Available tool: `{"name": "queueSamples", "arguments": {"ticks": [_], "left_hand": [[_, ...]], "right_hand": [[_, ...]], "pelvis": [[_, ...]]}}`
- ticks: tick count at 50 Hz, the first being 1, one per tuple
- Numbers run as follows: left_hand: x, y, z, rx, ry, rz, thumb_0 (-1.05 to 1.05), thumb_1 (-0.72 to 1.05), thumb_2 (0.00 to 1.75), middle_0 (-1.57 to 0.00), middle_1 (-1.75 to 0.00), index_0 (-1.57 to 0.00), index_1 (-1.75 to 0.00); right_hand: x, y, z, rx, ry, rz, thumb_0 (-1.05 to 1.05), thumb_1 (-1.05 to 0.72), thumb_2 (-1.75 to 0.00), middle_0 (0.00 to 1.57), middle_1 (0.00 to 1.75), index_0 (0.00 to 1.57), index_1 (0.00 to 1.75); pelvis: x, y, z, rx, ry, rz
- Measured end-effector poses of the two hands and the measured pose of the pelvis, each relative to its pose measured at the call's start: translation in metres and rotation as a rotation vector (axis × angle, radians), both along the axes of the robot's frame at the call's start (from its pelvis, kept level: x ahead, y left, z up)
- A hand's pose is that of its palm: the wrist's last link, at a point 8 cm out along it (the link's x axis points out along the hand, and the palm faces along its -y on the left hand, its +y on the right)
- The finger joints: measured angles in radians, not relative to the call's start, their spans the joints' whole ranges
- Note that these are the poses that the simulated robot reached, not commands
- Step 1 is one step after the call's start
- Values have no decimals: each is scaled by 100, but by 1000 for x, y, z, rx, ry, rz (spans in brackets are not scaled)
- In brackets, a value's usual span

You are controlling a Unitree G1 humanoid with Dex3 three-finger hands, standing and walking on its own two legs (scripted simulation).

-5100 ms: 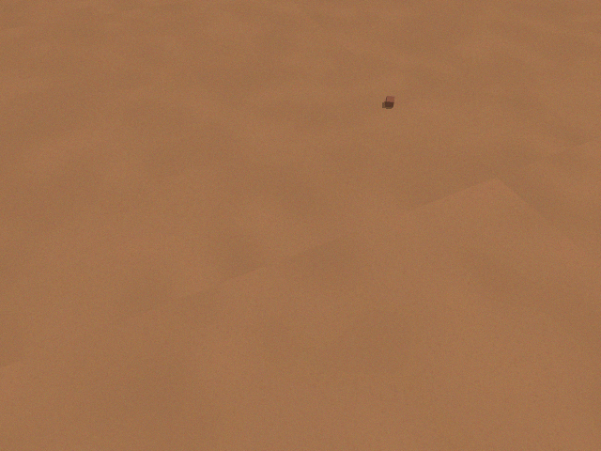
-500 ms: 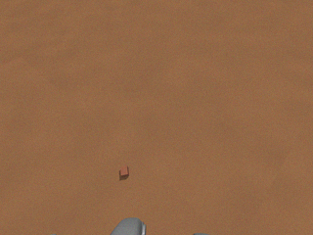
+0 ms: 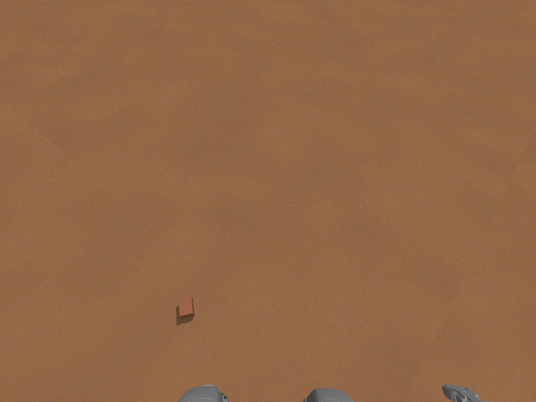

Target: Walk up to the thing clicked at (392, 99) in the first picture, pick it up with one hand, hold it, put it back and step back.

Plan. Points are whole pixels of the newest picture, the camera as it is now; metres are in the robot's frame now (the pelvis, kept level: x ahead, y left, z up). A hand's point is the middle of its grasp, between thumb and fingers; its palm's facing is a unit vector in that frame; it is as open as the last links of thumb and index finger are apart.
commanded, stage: walk up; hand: left
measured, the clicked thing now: (186, 307) +0.50 +0.27 -0.74
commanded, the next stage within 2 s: stand in 1.60 s
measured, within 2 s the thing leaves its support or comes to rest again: neither
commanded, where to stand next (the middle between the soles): +0.09 -0.02 m, yaw +1 degrees
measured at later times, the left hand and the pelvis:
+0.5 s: hand out of the picture +0.11 +0.26 -0.15, palm faces +0.00 -0.93 -0.36, open 7.4 cm; pelvis +0.04 -0.01 +0.00, yaw +1 degrees
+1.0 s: hand (108, 398) +0.14 +0.25 -0.13, palm faces +0.01 -0.93 -0.36, open 7.4 cm; pelvis +0.05 -0.01 +0.02, yaw +1 degrees
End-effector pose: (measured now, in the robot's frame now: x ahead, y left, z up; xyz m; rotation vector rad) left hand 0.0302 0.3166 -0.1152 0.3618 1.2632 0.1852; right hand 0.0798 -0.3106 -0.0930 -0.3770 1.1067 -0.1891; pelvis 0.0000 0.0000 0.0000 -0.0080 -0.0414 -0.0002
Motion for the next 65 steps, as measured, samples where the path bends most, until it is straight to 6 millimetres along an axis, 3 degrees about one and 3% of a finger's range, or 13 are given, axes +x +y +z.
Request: {"name": "queueSamples", "arguments": {"ticks": [5, 10, 14, 21, 27, 38, 46, 65], "left_hand": [[-11, -4, 11, 72, 11, 30, 0, 90, 90, -21, -30, -20, -30], [-11, -12, 27, 86, 15, 59, 1, 90, 90, -21, -30, -20, -30], [5, -14, 29, 69, -2, 50, 1, 90, 90, -21, -30, -21, -30], [50, -8, 8, 20, -56, 55, 1, 90, 90, -21, -30, -21, -30], [85, -17, 4, -4, -112, 12, 0, 90, 90, -21, -30, -20, -30], [105, -27, 14, -8, -122, 9, 0, 90, 90, -21, -30, -21, -30], [107, -24, 18, -8, -106, 29, 0, 90, 90, -21, -30, -21, -30], [89, -22, 13, -27, -27, 69, 0, 90, 90, -21, -30, -20, -30]], "right_hand": [[2, -21, -19, 17, 29, -31, 0, -90, -90, 20, 30, 20, 30], [11, -17, -24, 57, 67, -28, 0, -90, -90, 20, 30, 20, 30], [20, -8, -26, 67, 92, -7, 0, -90, -90, 20, 30, 20, 30], [36, 11, -22, 47, 86, 15, 0, -90, -90, 20, 30, 20, 30], [48, 3, -13, 28, 52, -3, 0, -90, -90, 21, 30, 21, 30], [66, -1, -13, 46, 42, -20, 0, -90, -90, 20, 30, 20, 30], [62, 5, -12, 56, 86, -16, 0, -90, -90, 20, 30, 20, 30], [57, 9, -9, 46, 134, -25, 0, -90, -90, 20, 30, 20, 30]], "pelvis": [[8, -13, -5, -13, -13, -3], [21, -17, 4, 15, -2, -10], [29, -14, 7, 12, 9, 2], [37, -3, 1, 29, 3, 23], [45, -9, 2, 16, 4, 15], [54, -10, 8, 6, -12, 19], [53, -11, 14, 6, -12, 23], [59, -6, 19, 3, -1, 32]]}}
